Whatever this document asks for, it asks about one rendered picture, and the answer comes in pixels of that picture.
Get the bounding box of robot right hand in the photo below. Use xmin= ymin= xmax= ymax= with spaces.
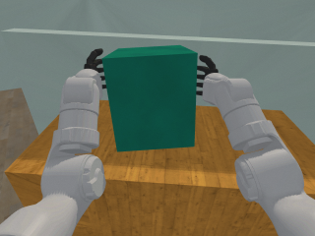
xmin=196 ymin=55 xmax=219 ymax=95

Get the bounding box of right robot upper arm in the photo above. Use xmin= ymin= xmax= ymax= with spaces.
xmin=234 ymin=146 xmax=315 ymax=236

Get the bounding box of pedestal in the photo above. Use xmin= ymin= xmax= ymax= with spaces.
xmin=4 ymin=99 xmax=315 ymax=236

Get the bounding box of robot left hand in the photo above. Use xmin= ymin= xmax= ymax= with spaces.
xmin=84 ymin=48 xmax=107 ymax=89

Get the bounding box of carton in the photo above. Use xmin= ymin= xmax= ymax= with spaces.
xmin=101 ymin=45 xmax=198 ymax=152

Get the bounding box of robot left forearm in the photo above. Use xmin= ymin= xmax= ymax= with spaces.
xmin=40 ymin=69 xmax=103 ymax=193

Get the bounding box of robot right forearm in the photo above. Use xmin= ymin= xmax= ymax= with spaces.
xmin=202 ymin=73 xmax=304 ymax=188

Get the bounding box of left robot upper arm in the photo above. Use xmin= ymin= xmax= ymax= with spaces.
xmin=0 ymin=154 xmax=106 ymax=236

